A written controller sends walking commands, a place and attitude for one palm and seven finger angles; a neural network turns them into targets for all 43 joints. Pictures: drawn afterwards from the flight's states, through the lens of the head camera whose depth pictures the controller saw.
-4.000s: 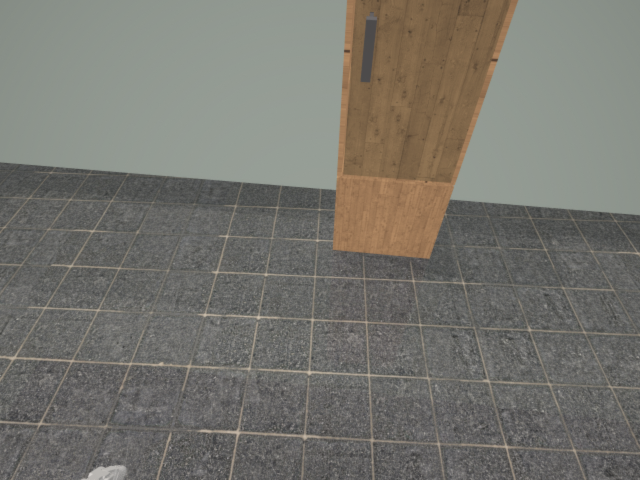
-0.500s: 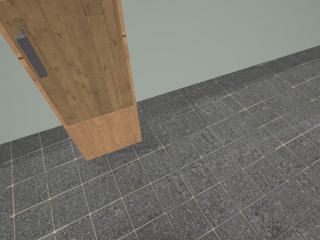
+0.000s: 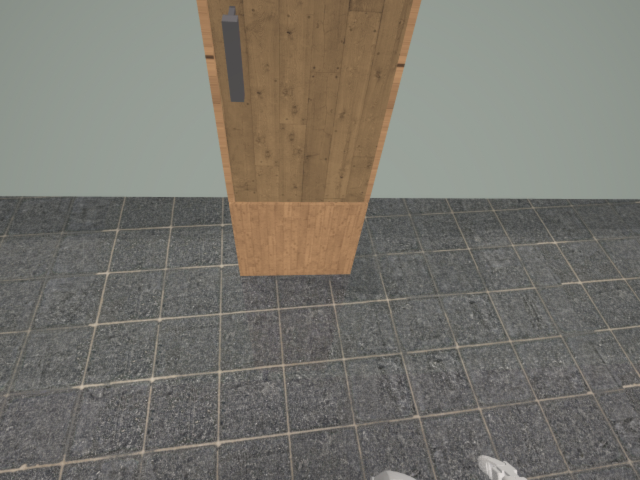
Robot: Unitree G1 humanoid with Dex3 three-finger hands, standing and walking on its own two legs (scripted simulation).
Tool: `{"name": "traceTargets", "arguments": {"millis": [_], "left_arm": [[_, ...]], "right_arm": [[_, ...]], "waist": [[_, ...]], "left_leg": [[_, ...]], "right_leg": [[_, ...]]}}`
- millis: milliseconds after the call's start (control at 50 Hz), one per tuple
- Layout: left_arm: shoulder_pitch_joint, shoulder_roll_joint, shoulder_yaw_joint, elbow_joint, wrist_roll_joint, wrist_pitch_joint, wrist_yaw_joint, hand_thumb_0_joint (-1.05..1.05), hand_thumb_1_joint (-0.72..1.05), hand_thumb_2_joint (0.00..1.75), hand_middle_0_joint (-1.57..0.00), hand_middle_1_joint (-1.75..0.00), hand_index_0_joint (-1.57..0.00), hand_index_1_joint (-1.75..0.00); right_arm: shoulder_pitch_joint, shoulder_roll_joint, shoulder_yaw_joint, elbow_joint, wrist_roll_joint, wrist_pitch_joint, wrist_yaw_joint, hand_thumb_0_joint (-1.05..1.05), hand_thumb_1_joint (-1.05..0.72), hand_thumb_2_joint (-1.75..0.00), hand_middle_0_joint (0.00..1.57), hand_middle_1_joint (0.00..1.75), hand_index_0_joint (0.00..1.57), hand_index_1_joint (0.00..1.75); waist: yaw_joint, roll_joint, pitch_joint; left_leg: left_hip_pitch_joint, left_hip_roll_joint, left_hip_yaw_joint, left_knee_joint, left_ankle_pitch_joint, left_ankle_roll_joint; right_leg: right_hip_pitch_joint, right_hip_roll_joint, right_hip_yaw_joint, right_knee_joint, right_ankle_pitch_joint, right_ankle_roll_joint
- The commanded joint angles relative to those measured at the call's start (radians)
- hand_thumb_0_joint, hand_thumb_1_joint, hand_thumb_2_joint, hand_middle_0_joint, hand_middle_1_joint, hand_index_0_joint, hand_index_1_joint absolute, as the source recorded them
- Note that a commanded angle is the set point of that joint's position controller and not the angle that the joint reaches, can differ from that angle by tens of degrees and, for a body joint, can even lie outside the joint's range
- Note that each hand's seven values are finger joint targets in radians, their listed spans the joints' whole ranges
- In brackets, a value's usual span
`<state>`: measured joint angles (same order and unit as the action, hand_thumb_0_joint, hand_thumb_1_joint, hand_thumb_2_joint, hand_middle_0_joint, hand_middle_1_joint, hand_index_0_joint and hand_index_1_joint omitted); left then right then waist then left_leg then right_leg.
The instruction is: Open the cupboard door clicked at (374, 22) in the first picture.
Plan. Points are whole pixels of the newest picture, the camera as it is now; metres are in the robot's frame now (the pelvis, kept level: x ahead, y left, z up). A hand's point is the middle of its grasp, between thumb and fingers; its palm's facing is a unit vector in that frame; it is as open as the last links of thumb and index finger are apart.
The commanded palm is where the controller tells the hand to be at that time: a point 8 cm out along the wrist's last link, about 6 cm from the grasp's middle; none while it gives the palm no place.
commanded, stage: turn to face it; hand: left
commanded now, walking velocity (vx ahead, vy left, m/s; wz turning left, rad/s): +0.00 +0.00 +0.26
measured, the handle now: (235, 55) +0.79 +0.23 +0.10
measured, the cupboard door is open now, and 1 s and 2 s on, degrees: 0 0 0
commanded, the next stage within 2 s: take the last steps up to it in 0.10 s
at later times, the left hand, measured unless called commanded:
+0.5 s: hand out of the picture -0.02 +0.14 -0.15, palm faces +0.19 -0.96 -0.18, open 7.4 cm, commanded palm none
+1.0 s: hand (184, 426) +0.20 +0.21 -0.16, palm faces +0.09 -0.98 -0.18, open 7.4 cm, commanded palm none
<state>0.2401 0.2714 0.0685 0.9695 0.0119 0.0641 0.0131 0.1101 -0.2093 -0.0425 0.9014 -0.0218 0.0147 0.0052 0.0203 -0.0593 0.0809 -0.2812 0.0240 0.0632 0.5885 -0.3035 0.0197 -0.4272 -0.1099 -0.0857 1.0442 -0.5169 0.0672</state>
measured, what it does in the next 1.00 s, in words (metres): walks ahead: right foot, then left foot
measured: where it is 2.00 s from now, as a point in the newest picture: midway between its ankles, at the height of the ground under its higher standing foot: (331, 452)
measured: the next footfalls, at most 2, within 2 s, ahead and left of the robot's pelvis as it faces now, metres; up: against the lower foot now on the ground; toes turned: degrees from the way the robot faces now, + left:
right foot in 0.24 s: +0.05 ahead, -0.13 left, +0.00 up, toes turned -1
left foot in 0.66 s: +0.08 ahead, +0.13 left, +0.00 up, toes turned +16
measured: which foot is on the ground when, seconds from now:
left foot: down 0.00-0.26, up 0.28-0.64, down 0.66-1.00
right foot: up 0.00-0.22, down 0.24-0.66, up 0.68-1.00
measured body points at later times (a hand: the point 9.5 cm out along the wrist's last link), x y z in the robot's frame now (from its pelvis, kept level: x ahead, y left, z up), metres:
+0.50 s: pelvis +0.02 -0.02 +0.02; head +0.01 -0.03 +0.47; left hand -0.03 +0.19 -0.14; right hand +0.07 -0.26 -0.14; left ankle +0.00 +0.12 -0.67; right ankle +0.01 -0.13 -0.73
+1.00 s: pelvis +0.15 +0.01 +0.01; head +0.17 +0.02 +0.46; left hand +0.20 +0.26 -0.14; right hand +0.08 -0.20 -0.14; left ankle +0.04 +0.12 -0.73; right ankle +0.26 -0.12 -0.69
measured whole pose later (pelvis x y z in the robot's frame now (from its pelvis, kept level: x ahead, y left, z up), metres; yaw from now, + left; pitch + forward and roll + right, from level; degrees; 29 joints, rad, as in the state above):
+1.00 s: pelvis +0.15 +0.01 +0.01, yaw +5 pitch +0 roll +1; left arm 0.18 0.20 0.07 1.05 0.02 0.00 -0.03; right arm 0.44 -0.10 -0.04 1.15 -0.03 -0.05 -0.02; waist -0.04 -0.03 0.04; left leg 0.01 0.06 0.18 0.33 -0.32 -0.02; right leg -0.54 -0.12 -0.10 0.80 -0.21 0.01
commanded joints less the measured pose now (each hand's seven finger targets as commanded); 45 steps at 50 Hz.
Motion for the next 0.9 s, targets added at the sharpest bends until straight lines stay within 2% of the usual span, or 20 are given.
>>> {"name": "traceTargets", "arguments": {"millis": [0,120,180,200,220,240,260,280,320,360,460,520,580,600,620,640,660,720,760,880], "left_arm": [[-0.005,0.037,0.008,-0.082,0.001,-0.032,-0.004,0.00,0.90,0.90,-0.20,-0.30,-0.20,-0.30],[0.006,0.012,-0.001,-0.076,-0.002,-0.035,0.003,0.00,0.90,0.90,-0.20,-0.30,-0.20,-0.30],[0.089,0.016,-0.001,-0.047,-0.001,-0.052,0.009,0.00,0.90,0.90,-0.20,-0.30,-0.20,-0.30],[0.127,0.034,0.000,-0.031,0.003,-0.065,0.012,0.00,0.90,0.90,-0.20,-0.30,-0.20,-0.30],[0.136,0.106,0.010,-0.024,0.018,-0.077,0.016,0.00,0.90,0.90,-0.20,-0.30,-0.20,-0.30],[0.131,0.164,0.015,-0.040,0.019,-0.071,0.012,0.00,0.90,0.90,-0.20,-0.30,-0.20,-0.30],[0.129,0.141,0.018,-0.042,0.012,-0.079,0.013,0.00,0.90,0.90,-0.20,-0.30,-0.20,-0.30],[0.111,0.112,0.013,-0.036,0.015,-0.080,0.016,0.00,0.90,0.90,-0.20,-0.30,-0.20,-0.30],[0.065,0.063,-0.002,-0.029,0.015,-0.098,0.011,0.00,0.90,0.90,-0.20,-0.30,-0.20,-0.30],[0.096,0.034,-0.008,-0.008,0.014,-0.112,0.009,0.00,0.90,0.90,-0.20,-0.30,-0.20,-0.30],[0.209,0.034,-0.009,0.073,0.020,-0.119,0.005,0.00,0.90,0.90,-0.20,-0.30,-0.20,-0.30],[0.221,0.042,-0.002,0.102,0.023,-0.116,0.003,0.00,0.90,0.90,-0.20,-0.30,-0.20,-0.30],[0.188,0.022,-0.001,0.125,0.011,-0.110,0.000,0.00,0.90,0.90,-0.20,-0.30,-0.20,-0.30],[0.184,-0.009,-0.007,0.123,0.006,-0.106,-0.004,0.00,0.90,0.90,-0.20,-0.30,-0.20,-0.30],[0.179,-0.063,-0.017,0.109,0.003,-0.105,-0.010,0.00,0.90,0.90,-0.20,-0.30,-0.20,-0.30],[0.138,-0.092,-0.024,0.075,0.007,-0.105,-0.015,0.00,0.90,0.90,-0.20,-0.30,-0.20,-0.30],[0.064,-0.064,-0.018,0.052,0.020,-0.094,-0.012,0.00,0.90,0.90,-0.20,-0.30,-0.20,-0.30],[0.043,-0.068,-0.006,0.079,0.024,-0.088,-0.034,0.00,0.90,0.90,-0.20,-0.30,-0.20,-0.30],[0.098,-0.095,-0.009,0.097,0.021,-0.080,-0.038,0.00,0.90,0.90,-0.20,-0.30,-0.20,-0.30],[-0.032,-0.084,-0.005,0.044,0.015,-0.072,-0.041,0.00,0.90,0.90,-0.20,-0.30,-0.20,-0.30]], "right_arm": [[0.038,-0.196,-0.043,-0.037,-0.001,-0.009,-0.021,0.00,-0.90,-0.90,0.20,0.30,0.20,0.30],[0.046,-0.191,-0.048,-0.017,-0.006,0.005,-0.016,0.00,-0.90,-0.90,0.20,0.30,0.20,0.30],[0.030,-0.176,-0.047,-0.008,0.003,0.005,-0.013,0.00,-0.90,-0.90,0.20,0.30,0.20,0.30],[0.043,-0.136,-0.041,-0.002,0.008,0.002,-0.010,0.00,-0.90,-0.90,0.20,0.30,0.20,0.30],[0.071,-0.064,-0.027,-0.005,0.016,0.002,-0.006,0.00,-0.90,-0.90,0.20,0.30,0.20,0.30],[0.037,-0.058,-0.024,-0.031,0.007,0.010,-0.003,0.00,-0.90,-0.90,0.20,0.30,0.20,0.30],[0.022,-0.098,-0.034,-0.029,-0.006,0.024,-0.001,0.00,-0.90,-0.90,0.20,0.30,0.20,0.30],[0.027,-0.104,-0.038,-0.018,-0.007,0.022,0.005,0.00,-0.90,-0.90,0.20,0.30,0.20,0.30],[0.093,-0.080,-0.039,0.037,-0.013,0.012,0.018,0.00,-0.90,-0.90,0.20,0.30,0.20,0.30],[0.117,-0.051,-0.034,0.059,-0.012,0.005,0.019,0.00,-0.90,-0.90,0.20,0.30,0.20,0.30],[0.049,-0.019,-0.028,0.054,-0.007,-0.010,0.020,0.00,-0.90,-0.90,0.20,0.30,0.20,0.30],[0.045,0.003,-0.022,0.056,-0.002,-0.025,0.019,0.00,-0.90,-0.90,0.20,0.30,0.20,0.30],[0.174,0.006,-0.016,0.109,-0.001,-0.048,0.006,0.00,-0.90,-0.90,0.20,0.30,0.20,0.30],[0.250,-0.025,-0.019,0.141,0.001,-0.058,-0.004,0.00,-0.90,-0.90,0.20,0.30,0.20,0.30],[0.353,-0.100,-0.035,0.175,-0.007,-0.065,-0.014,0.00,-0.90,-0.90,0.20,0.30,0.20,0.30],[0.459,-0.183,-0.055,0.194,-0.012,-0.062,-0.024,0.00,-0.90,-0.90,0.20,0.30,0.20,0.30],[0.460,-0.181,-0.053,0.208,-0.014,-0.059,-0.032,0.00,-0.90,-0.90,0.20,0.30,0.20,0.30],[0.319,-0.061,-0.022,0.172,-0.009,-0.070,-0.038,0.00,-0.90,-0.90,0.20,0.30,0.20,0.30],[0.292,-0.048,-0.014,0.167,-0.005,-0.084,-0.041,0.00,-0.90,-0.90,0.20,0.30,0.20,0.30],[0.366,-0.040,-0.019,0.201,-0.004,-0.091,-0.042,0.00,-0.90,-0.90,0.20,0.30,0.20,0.30]], "waist": [[-0.028,0.226,-0.124],[-0.033,0.214,-0.095],[0.010,0.189,-0.120],[0.023,0.116,-0.142],[0.019,-0.118,-0.136],[0.044,-0.233,-0.063],[0.049,-0.277,-0.023],[0.028,-0.229,0.021],[-0.019,-0.070,0.019],[-0.012,-0.071,0.003],[0.031,-0.085,0.036],[0.032,-0.085,0.027],[-0.031,-0.043,-0.019],[-0.059,0.057,-0.040],[-0.104,0.274,-0.063],[-0.135,0.380,-0.059],[-0.145,0.352,-0.023],[-0.074,0.185,0.110],[-0.035,0.173,0.069],[-0.048,0.174,0.065]], "left_leg": [[0.147,0.221,-0.187,-0.229,0.529,0.136],[0.068,0.220,-0.268,-0.253,0.339,0.145],[0.019,0.173,-0.244,-0.173,0.316,0.099],[-0.044,0.125,-0.212,-0.105,0.167,0.056],[-0.206,0.009,-0.104,0.071,-0.100,-0.009],[-0.272,-0.039,-0.073,0.243,-0.269,-0.032],[-0.285,-0.001,-0.127,0.351,-0.229,-0.024],[-0.306,0.012,-0.114,0.434,-0.178,-0.020],[-0.291,0.035,-0.080,0.485,-0.049,-0.029],[-0.269,0.050,-0.044,0.449,-0.003,-0.040],[-0.251,0.068,0.018,0.250,-0.042,-0.045],[-0.172,0.059,0.043,0.127,-0.083,-0.031],[0.097,0.030,0.104,-0.110,0.039,-0.030],[0.246,0.050,0.073,-0.165,0.017,-0.026],[0.370,0.231,-0.179,-0.267,-0.119,0.032],[0.390,0.418,-0.424,-0.402,-0.212,0.118],[0.332,0.441,-0.458,-0.445,-0.272,0.137],[0.121,0.356,-0.274,-0.469,-0.166,0.118],[0.135,0.302,-0.143,-0.452,0.006,0.106],[0.220,0.283,-0.040,-0.418,0.284,0.119]], "right_leg": [[-0.046,0.009,0.040,-0.026,0.065,0.011],[0.087,0.055,0.025,-0.274,0.081,-0.006],[0.245,0.069,0.011,-0.527,0.263,-0.010],[0.350,0.028,0.052,-0.654,0.307,-0.015],[0.430,-0.168,0.301,-0.779,0.155,-0.081],[0.314,-0.311,0.450,-0.886,-0.051,-0.172],[0.209,-0.302,0.509,-0.955,-0.209,-0.184],[0.188,-0.288,0.491,-0.969,-0.240,-0.187],[0.212,-0.196,0.293,-0.901,-0.045,-0.159],[0.239,-0.168,0.199,-0.883,0.063,-0.157],[0.277,-0.184,0.197,-0.899,0.070,-0.202],[0.261,-0.187,0.194,-0.877,0.084,-0.218],[0.163,-0.116,0.112,-0.753,0.099,-0.172],[0.067,-0.072,0.070,-0.659,0.089,-0.143],[-0.082,0.012,-0.005,-0.427,0.085,-0.097],[-0.210,0.077,-0.072,-0.185,-0.036,-0.071],[-0.260,0.052,0.005,-0.026,-0.039,-0.080],[-0.238,-0.026,0.057,0.077,0.162,-0.076],[-0.193,-0.025,0.042,0.046,0.239,-0.060],[-0.223,-0.028,0.010,-0.141,0.312,-0.038]]}}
